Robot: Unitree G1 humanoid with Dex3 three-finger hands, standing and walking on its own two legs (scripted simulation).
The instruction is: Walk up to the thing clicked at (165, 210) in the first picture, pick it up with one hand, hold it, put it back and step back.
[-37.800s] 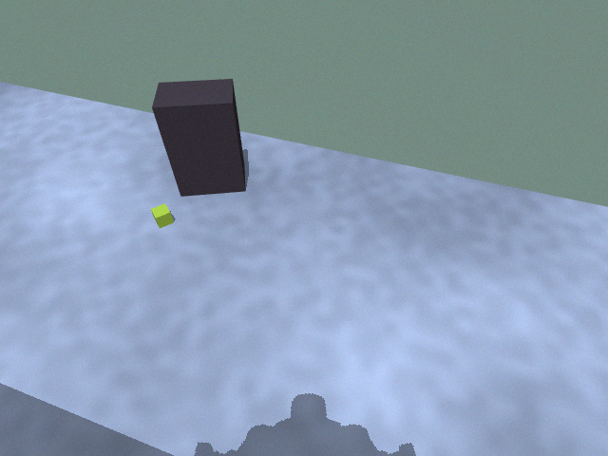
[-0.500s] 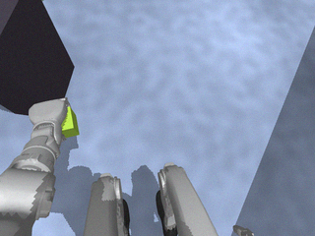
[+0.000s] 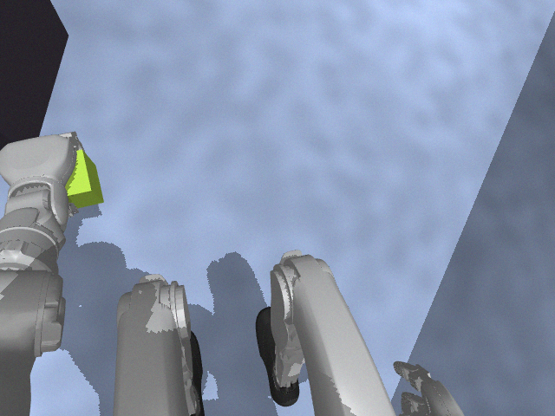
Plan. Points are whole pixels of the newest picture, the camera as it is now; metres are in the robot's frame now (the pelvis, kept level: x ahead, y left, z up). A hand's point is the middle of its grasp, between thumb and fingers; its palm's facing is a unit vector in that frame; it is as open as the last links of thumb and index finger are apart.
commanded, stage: crouch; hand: left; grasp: from above
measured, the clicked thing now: (70, 182) +0.48 +0.24 -0.19
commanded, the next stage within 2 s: lower in 0.64 s
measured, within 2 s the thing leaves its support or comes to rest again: neither
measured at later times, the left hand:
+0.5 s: hand (70, 189) +0.48 +0.26 -0.24, palm faces -0.44 -0.09 -0.89, open 10.2 cm
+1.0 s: hand (75, 193) +0.48 +0.26 -0.28, palm faces -0.47 -0.10 -0.88, open 10.1 cm
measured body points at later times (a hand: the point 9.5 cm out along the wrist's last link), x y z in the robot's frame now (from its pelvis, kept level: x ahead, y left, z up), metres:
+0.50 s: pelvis -0.01 +0.00 -0.06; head +0.25 +0.04 +0.30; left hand +0.50 +0.26 -0.19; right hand +0.01 -0.27 -0.17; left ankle +0.07 +0.10 -0.38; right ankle +0.09 -0.10 -0.38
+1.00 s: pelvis -0.01 +0.00 -0.08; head +0.26 +0.06 +0.27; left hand +0.50 +0.26 -0.23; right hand +0.01 -0.27 -0.18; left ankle +0.07 +0.10 -0.38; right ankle +0.09 -0.10 -0.38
